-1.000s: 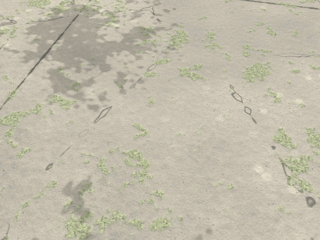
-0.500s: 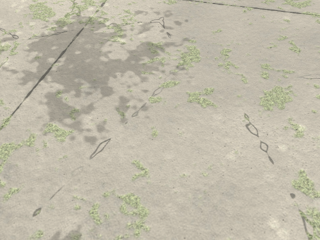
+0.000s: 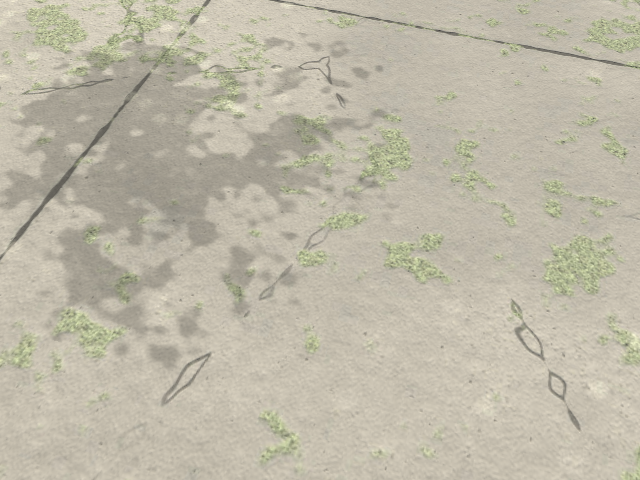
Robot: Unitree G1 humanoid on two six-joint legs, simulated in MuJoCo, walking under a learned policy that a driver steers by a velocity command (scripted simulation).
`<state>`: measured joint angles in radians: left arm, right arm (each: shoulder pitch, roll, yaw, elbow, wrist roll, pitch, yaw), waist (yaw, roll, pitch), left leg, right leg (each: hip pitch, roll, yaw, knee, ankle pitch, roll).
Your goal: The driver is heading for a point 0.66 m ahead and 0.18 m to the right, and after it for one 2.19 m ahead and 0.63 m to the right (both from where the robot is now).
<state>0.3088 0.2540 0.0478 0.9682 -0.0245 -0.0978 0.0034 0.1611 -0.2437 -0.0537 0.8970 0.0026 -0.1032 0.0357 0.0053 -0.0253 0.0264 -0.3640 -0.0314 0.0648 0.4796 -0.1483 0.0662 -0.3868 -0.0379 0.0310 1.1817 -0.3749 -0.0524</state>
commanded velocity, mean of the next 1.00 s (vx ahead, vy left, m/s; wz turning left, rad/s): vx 0.25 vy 0.00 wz -0.01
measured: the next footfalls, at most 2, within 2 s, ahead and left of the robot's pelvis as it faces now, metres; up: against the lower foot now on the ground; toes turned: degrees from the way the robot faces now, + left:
right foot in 0.42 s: +0.41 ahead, -0.14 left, +0.00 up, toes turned -2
left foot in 0.78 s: +0.38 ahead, +0.09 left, +0.00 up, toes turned +1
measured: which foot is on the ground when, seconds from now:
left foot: down 0.00-0.42, up 0.44-0.76, down 0.78-1.00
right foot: up 0.00-0.40, down 0.42-1.00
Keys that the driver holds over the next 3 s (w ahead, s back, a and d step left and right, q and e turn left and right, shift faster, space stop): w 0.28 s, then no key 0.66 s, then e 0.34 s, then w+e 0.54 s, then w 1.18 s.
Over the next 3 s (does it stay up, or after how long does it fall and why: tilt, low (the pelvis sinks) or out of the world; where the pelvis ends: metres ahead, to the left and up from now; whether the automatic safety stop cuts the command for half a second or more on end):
stays up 1.07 -0.38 0.01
